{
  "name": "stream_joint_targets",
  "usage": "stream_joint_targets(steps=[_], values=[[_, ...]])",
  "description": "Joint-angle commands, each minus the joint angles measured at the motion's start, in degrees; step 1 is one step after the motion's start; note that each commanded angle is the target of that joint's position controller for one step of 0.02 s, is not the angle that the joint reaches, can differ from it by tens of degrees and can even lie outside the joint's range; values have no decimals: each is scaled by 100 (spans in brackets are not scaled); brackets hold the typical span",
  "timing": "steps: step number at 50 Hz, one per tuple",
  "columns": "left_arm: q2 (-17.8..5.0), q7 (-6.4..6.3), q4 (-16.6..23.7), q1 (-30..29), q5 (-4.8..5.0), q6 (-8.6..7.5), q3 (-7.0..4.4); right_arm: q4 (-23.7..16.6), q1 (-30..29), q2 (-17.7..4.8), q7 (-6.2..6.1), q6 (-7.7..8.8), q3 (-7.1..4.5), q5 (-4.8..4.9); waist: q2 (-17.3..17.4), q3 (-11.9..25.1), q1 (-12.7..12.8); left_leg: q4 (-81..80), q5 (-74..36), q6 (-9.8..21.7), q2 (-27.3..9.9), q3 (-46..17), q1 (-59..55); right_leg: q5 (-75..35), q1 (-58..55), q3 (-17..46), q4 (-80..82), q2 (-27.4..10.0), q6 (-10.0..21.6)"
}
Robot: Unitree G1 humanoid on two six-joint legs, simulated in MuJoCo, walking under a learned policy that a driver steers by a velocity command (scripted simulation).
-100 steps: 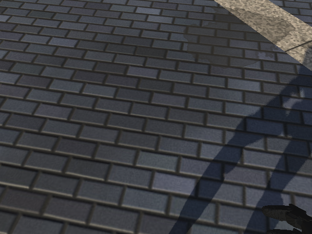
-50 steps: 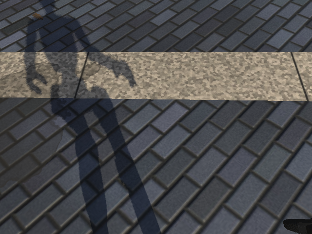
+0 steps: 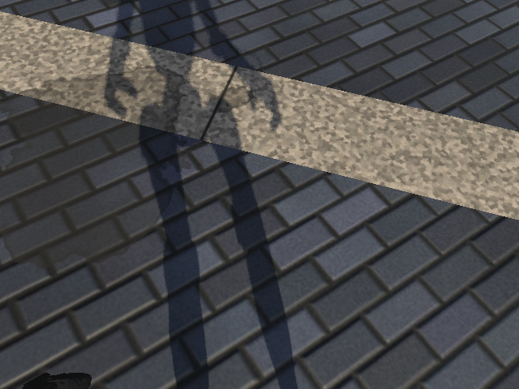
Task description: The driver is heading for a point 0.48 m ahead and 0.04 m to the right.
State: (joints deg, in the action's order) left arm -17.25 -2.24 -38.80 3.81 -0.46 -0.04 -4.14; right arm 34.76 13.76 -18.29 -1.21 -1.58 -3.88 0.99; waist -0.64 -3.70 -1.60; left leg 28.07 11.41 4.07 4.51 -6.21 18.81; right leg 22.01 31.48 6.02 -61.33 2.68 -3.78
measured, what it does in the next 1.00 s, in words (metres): steps on the spot: right foot, then left foot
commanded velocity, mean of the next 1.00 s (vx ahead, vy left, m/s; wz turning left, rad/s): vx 0.07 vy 0.00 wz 0.14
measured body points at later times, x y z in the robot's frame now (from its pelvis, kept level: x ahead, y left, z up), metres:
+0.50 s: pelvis +0.04 -0.04 +0.00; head +0.09 -0.05 +0.45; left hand +0.07 +0.27 -0.09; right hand +0.30 -0.26 -0.10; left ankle -0.04 +0.09 -0.66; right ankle +0.11 -0.14 -0.74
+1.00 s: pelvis +0.08 -0.03 +0.00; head +0.11 -0.04 +0.45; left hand +0.22 +0.26 -0.08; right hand +0.20 -0.32 -0.10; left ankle -0.02 +0.09 -0.74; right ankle +0.12 -0.17 -0.69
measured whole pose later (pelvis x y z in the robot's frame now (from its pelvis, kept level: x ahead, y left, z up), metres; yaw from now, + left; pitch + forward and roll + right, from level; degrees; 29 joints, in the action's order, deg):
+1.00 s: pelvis +0.08 -0.03 +0.00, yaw +4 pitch +2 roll +1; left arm -18.9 2.3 -37.7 10.8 2.2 1.7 -4.2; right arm 39.4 15.9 -17.7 -1.4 2.3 -4.3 0.2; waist 0.2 -0.6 -2.4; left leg 16.9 17.0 -2.0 -3.5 9.3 1.6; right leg 18.8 30.6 -1.2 -52.3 -5.3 -1.9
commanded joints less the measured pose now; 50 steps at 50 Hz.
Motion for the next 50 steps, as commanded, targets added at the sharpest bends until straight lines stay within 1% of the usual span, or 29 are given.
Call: stream_joint_targets(steps=[1,6,11,14,15,16,17,18,19,20,21,22,25,26,28,30,32,33,34,35,36,37,38,39,40,42,43,44,50], values=[[-375,16,284,-61,35,-86,-100,-482,-148,-1052,-158,7,-331,35,540,973,129,-768,-1502,737,-1259,-1932,-1300,-384,406,239,718,117,-108],[-446,60,239,-256,60,-131,-126,-568,-256,-1098,-202,-95,-377,26,882,770,71,-775,-544,625,-1035,-2387,-895,-579,19,373,1618,266,-148],[-580,154,211,-287,98,-291,-187,-663,-355,-1121,-145,-153,-410,32,1111,832,-4,-544,-983,583,-920,-2935,-945,-494,-646,438,2568,323,-26],[-704,223,18,177,98,-351,-257,-716,-567,-981,-122,-179,-337,55,1128,1005,175,-144,-1311,397,-749,-2866,-908,-1248,-1632,215,3752,111,119],[-761,217,2,212,68,-343,-279,-665,-419,-826,-110,-175,-276,65,813,1060,133,164,-584,216,-521,-2656,-652,-1813,-2184,362,4174,-230,266],[-988,195,133,39,-13,-287,-285,-552,92,-501,-64,-168,-162,-22,-361,1239,-154,1136,1466,-53,29,-1948,-179,-2265,-2784,1421,4325,-1307,731],[-1213,192,115,107,-207,-233,-312,-726,-42,-724,-85,-121,-222,31,-1426,776,-146,2254,2781,-386,709,-1013,874,-2895,-2604,2620,4496,-2066,1688],[-1016,192,152,94,-145,-243,-273,-634,54,-1184,-79,-66,-344,-76,-1064,727,-121,3303,2567,-639,306,-895,1098,-2563,-2351,2886,4476,-2410,2085],[-767,162,200,-44,-59,-225,-189,-484,-9,-1320,-69,-72,-399,-51,-702,605,-92,3689,2132,-748,145,-793,1063,-2238,-2167,2258,4381,-2097,1919],[-645,126,208,-90,9,-182,-136,-365,-25,-1166,-79,-112,-369,-56,-507,559,-61,3876,1826,-846,119,-715,1046,-1846,-2139,1780,4326,-1704,1664],[-615,102,183,-69,73,-148,-95,-339,-37,-973,-81,-140,-304,-62,-521,477,21,4101,1613,-924,142,-640,1142,-1851,-2154,1568,4315,-1541,1595],[-617,83,141,-3,69,-113,-60,-336,-59,-796,-58,-137,-234,-41,-543,428,54,4102,1521,-968,132,-492,1118,-2073,-2119,1333,4324,-1414,1584],[-612,69,18,314,6,-55,-27,-403,-341,-515,-51,-68,-99,-9,-762,530,254,3145,1458,-1014,-43,-165,987,-2390,-2532,960,4260,-1239,1612],[-627,73,-5,346,5,-45,-22,-399,-380,-449,-50,-55,-63,-25,-844,599,278,2702,1495,-1020,-157,-76,811,-2465,-2620,917,4219,-1254,1622],[-549,130,-59,338,29,-19,36,-345,-439,-117,-37,-28,66,-117,-1013,664,291,1360,1636,-1016,-377,211,-35,-2412,-2338,893,4208,-1101,1533],[-900,170,-109,536,118,38,-59,-231,-384,-317,-59,-2,-25,-69,-1101,536,330,358,1142,-996,-153,410,-372,-2596,-2310,1231,4077,-1093,1540],[-1127,172,-64,501,271,38,-138,-68,-48,-500,-89,41,-113,-43,-972,508,110,-882,156,-747,-20,403,-927,-2859,-2165,1570,3940,-1041,1415],[-1058,166,-43,521,301,-4,-129,-49,120,-719,-126,54,-173,-57,-766,682,65,-934,-273,-570,-361,170,-1540,-2569,-1768,1602,3813,-968,1174],[-795,185,39,461,246,-74,-64,-54,415,-981,-192,27,-233,-142,-153,973,-10,-666,-1293,-271,-1159,-310,-2287,-1802,-1091,1280,3194,-705,862],[-489,189,206,359,303,-125,-12,85,358,-1356,-166,-40,-355,-244,1504,756,89,-732,-1930,399,-1923,-1010,-2009,-187,-247,112,2469,40,456],[-772,176,103,458,275,-125,-98,-104,76,-969,-151,-17,-271,-345,1446,741,-58,-874,-2554,938,-2502,-1378,-1941,1225,4,-157,1242,8,197],[-951,179,33,575,286,-77,-215,-172,-110,-652,-160,18,-164,-367,1141,669,8,-892,-2930,1037,-2575,-1211,-1802,1373,181,-161,207,-124,78],[-855,150,-84,778,285,34,-247,-236,-402,-508,-179,57,-114,-316,924,623,184,-825,-2922,880,-2334,-774,-1693,1172,191,-156,-258,-228,-21],[-716,131,-98,886,251,150,-223,-227,-646,-460,-172,108,-113,-190,889,458,266,-788,-2876,738,-2167,-416,-1683,797,376,-171,-324,-362,-129],[-584,132,-43,786,227,217,-186,-198,-652,-459,-183,141,-116,-143,900,374,217,-800,-2930,689,-2073,-168,-1694,518,484,-243,-293,-456,-207],[-496,255,243,373,257,220,-106,-23,-60,-589,-188,180,-193,-95,926,445,-180,-1471,5,732,-2123,-231,-2017,-84,856,-500,-36,-709,-230],[-503,318,394,178,282,194,-88,17,48,-659,-185,223,-216,-68,997,355,-298,-1737,1080,715,-2206,-394,-2135,-181,1061,-551,147,-757,-184],[-530,369,511,31,284,163,-83,43,106,-727,-173,278,-236,-68,980,279,-366,-1902,1607,679,-2298,-475,-2244,-216,1195,-556,326,-802,-112],[-389,522,889,-229,284,2,15,218,283,-1019,36,537,-388,-60,667,-153,-353,-2216,1456,511,-2543,293,-2441,-358,1346,-641,1122,-1041,363]])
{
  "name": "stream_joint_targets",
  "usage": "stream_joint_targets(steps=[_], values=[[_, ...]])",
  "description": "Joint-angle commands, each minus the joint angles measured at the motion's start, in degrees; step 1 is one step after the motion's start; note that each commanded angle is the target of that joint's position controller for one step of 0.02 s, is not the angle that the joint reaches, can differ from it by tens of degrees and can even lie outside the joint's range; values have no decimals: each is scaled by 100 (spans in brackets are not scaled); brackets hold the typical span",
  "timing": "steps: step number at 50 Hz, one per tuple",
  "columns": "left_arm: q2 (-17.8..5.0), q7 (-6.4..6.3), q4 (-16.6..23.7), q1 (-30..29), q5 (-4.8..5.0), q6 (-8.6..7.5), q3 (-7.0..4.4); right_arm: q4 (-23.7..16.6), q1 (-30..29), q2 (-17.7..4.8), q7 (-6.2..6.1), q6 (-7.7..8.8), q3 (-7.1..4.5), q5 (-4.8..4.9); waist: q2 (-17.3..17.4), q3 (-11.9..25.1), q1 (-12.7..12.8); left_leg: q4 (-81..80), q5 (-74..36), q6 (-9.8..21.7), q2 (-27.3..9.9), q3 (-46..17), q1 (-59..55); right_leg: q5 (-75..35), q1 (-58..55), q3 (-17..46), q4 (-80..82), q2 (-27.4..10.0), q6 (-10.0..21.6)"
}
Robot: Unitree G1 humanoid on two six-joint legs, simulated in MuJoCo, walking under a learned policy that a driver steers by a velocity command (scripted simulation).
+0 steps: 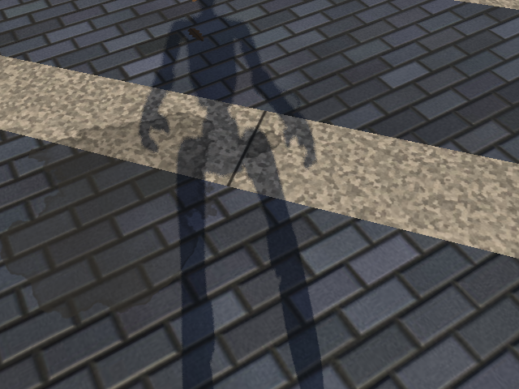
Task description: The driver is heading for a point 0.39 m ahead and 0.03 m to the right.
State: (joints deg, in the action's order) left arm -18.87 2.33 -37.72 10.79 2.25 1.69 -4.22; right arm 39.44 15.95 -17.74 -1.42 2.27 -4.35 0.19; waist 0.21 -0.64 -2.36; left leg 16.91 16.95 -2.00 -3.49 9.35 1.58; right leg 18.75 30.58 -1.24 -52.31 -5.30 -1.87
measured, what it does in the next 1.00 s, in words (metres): walks ahead: right foot, then left foot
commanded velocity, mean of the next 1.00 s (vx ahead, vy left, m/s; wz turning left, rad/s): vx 0.23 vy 0.00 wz -0.25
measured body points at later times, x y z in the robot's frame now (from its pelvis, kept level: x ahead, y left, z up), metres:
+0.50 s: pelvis +0.22 -0.16 +0.00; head +0.26 -0.19 +0.45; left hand +0.41 +0.07 -0.09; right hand +0.29 -0.46 -0.12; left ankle +0.42 -0.06 -0.68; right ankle +0.15 -0.18 -0.74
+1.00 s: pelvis +0.37 -0.24 -0.01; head +0.38 -0.26 +0.44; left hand +0.52 -0.01 -0.13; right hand +0.43 -0.51 -0.14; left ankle +0.45 -0.13 -0.74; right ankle +0.34 -0.37 -0.74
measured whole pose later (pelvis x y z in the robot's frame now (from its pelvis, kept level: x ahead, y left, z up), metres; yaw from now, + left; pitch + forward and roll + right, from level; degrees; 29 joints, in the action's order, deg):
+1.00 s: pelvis +0.37 -0.24 -0.01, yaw -14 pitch -1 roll +2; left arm -13.9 -1.5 -47.0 13.7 -1.5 2.1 -1.1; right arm 46.9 9.4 -13.2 0.0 0.6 -0.8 -1.4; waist 0.4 -2.0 -0.9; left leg 29.2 10.9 -0.5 0.5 1.6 17.7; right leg 17.7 15.9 2.7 -34.2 -1.5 -0.9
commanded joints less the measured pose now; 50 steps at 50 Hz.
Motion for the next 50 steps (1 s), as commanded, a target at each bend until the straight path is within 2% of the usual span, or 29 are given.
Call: stream_joint_targets(steps=[1,5,7,8,9,10,11,12,13,15,16,19,22,25,29,32,33,34,35,36,38,39,41,42,45,46,47,48,50], values=[[-214,78,831,-971,24,-175,43,-219,76,-1107,92,169,-360,34,567,-532,-264,-1104,833,1082,-1749,-1084,-699,-24,1425,51,264,-277,230],[-219,129,1019,-1140,49,-161,123,-59,164,-1251,201,156,-418,72,497,-702,-188,-995,474,947,-1774,-405,-696,182,1251,-218,340,-309,480],[-457,122,839,-500,-4,-141,7,-120,-263,-1392,239,81,-442,113,461,-444,313,126,-2387,667,-1368,401,-139,112,-290,-815,924,307,627],[-792,64,551,412,-27,-134,-202,-125,-329,-1424,248,37,-440,196,225,183,854,1689,-4413,443,-1067,814,271,-344,-1867,-1193,1355,881,772],[-1391,-55,223,1634,-26,-52,-505,-225,-177,-1206,226,89,-356,169,-252,772,1392,3653,-3791,60,-862,756,1740,-773,-3961,-749,1402,1104,1071],[-2363,-138,314,1639,43,-28,-660,-759,-165,-208,206,213,-58,-145,-2539,931,843,5995,1939,-369,219,314,4183,-357,-5013,2782,2509,-493,1964],[-2129,-35,774,1361,-92,-235,-511,-839,-462,-696,181,404,-66,-11,-1497,1933,969,6739,2161,-272,429,-1397,4584,183,-5130,4891,3470,-1323,2452],[-1507,41,779,1069,-140,-373,-333,-855,-834,-1071,167,466,-136,256,-635,1299,964,6523,1368,-131,175,-1374,4885,-793,-4699,4152,3660,-1541,2217],[-1183,22,705,880,-142,-463,-227,-638,-657,-1025,123,485,-99,195,-432,741,715,6044,921,-4,-131,-1263,4564,-2492,-3935,3130,3317,-1337,1972],[-704,-67,685,174,-206,-461,-68,-225,-103,-1005,62,368,-103,-3,-347,569,247,5474,217,27,-572,-1236,3671,-3622,-2808,1908,3237,-974,1657],[-718,-106,631,62,-270,-491,-49,-101,102,-961,104,278,-89,40,-604,593,140,5405,66,5,-546,-1165,3226,-4444,-2411,1582,3300,-955,1647],[-656,-238,398,-157,-302,-604,-8,173,224,-625,187,135,1,71,-327,410,-1,4594,-690,-30,-312,-957,2971,-5092,-2144,453,3687,-539,1295],[-527,-387,229,-192,-291,-570,65,45,-371,-390,264,216,87,-10,-357,207,142,3129,-1859,-3,-34,-707,2761,-5233,-2148,-181,3836,-65,781],[-630,-516,-40,224,-252,-453,51,-95,-958,-205,428,304,162,-20,-271,176,448,1939,-2536,15,130,-596,2854,-5166,-2786,-107,3820,-186,582],[-675,-562,-293,396,-250,-286,11,-93,-913,-349,560,347,123,-50,-392,111,367,1460,-2040,222,343,-621,2814,-5654,-3332,158,3322,-454,658],[-663,-577,-303,206,-238,-192,1,139,2,-580,476,402,25,-126,-423,451,-174,838,-2231,566,544,-551,1956,-6781,-3493,244,1902,-294,513],[-669,-545,-214,242,-338,-245,9,197,403,-887,399,437,-36,-202,-14,953,-311,1006,-4348,996,20,-1065,495,-6007,-2687,306,865,-3,261],[-431,-478,-183,642,-377,-315,75,243,614,-960,329,377,-37,-284,924,1773,-219,1370,-6218,2170,-1353,-2569,-1243,-1970,-1126,377,-1277,656,-294],[-423,-358,-380,796,-253,-292,80,282,676,-452,262,288,113,-256,977,2412,-222,1038,-6360,2724,-2008,-3696,-1622,2084,-484,1011,-2229,1120,-439],[-699,-308,-321,398,-28,-237,-3,148,95,-458,223,232,109,-85,405,1726,-193,668,-4654,2486,-1811,-3350,-819,1943,-232,1400,-2306,812,-346],[-402,-323,-259,189,-124,-54,64,17,-841,-205,142,105,215,-10,-50,452,256,110,-2667,1900,-1316,-2507,944,1668,-377,972,-1336,422,-163],[-259,-352,-367,427,-173,59,88,-4,-1168,-212,147,37,211,-37,153,199,494,-145,-1534,1596,-992,-2164,1727,1577,-911,723,-373,282,-173],[-15,-375,-542,659,-232,117,171,51,-1159,-404,158,-66,118,-143,715,183,439,-269,-1294,1512,-661,-1824,2202,1207,-1607,292,607,421,-236],[-53,-373,-608,755,-240,100,165,100,-1048,-427,156,-83,107,-133,706,419,408,-158,-1298,1511,-678,-1768,2082,587,-1870,282,1044,385,-200],[-145,-365,-745,805,-352,72,115,267,-899,-238,141,-77,180,-56,467,663,468,145,363,953,-406,-1461,2272,-959,-2674,163,2204,446,49],[-306,-394,-607,574,-442,66,104,358,-767,-71,158,-67,248,-125,182,412,367,351,1027,571,-163,-1308,2395,-970,-2475,626,2584,100,219],[-638,-443,-467,153,-412,53,59,360,-547,-69,165,-92,245,-179,-484,109,-23,552,987,244,204,-981,1870,350,-1382,1090,3018,-214,495],[-380,-428,-487,-73,-401,-6,117,383,-713,-19,141,-108,252,-210,-712,-22,-37,845,274,88,279,-855,1033,1601,-558,1111,3334,-119,568],[-170,-395,-519,-231,-399,-176,190,480,-708,-100,63,-105,212,-155,-612,-117,-49,1045,-451,120,201,-908,700,1165,-451,985,3362,27,367]])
